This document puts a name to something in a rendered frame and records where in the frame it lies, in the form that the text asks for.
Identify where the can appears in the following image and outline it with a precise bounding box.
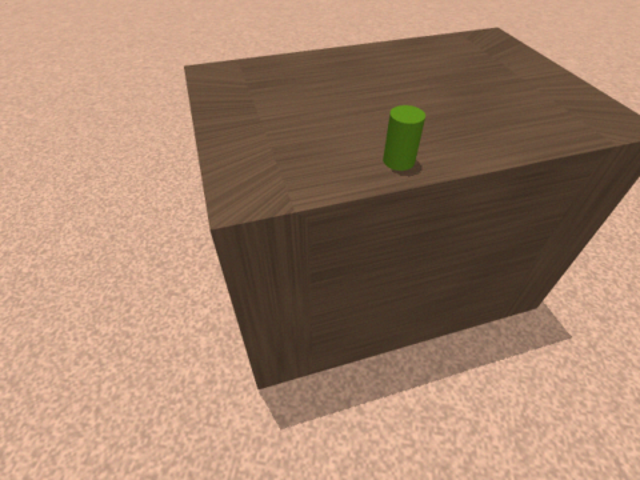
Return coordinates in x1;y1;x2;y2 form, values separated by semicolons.
383;105;426;171

